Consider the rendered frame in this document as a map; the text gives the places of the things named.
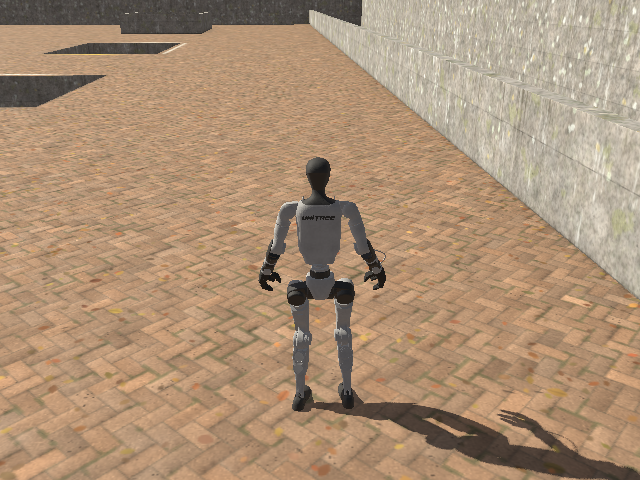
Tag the robot right forearm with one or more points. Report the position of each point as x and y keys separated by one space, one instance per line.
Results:
x=372 y=260

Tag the robot left forearm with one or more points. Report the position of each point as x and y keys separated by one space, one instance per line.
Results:
x=269 y=261

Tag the robot left hand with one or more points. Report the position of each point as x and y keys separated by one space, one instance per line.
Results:
x=263 y=278

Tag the robot right hand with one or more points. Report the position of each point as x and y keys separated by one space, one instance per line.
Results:
x=380 y=276

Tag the robot right upper arm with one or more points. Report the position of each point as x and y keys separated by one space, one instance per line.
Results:
x=350 y=210

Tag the robot right foot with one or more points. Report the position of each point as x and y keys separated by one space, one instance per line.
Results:
x=347 y=400

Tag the robot left upper arm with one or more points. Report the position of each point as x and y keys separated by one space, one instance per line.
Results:
x=287 y=211

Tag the robot left thigh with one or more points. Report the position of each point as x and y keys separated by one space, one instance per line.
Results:
x=299 y=304

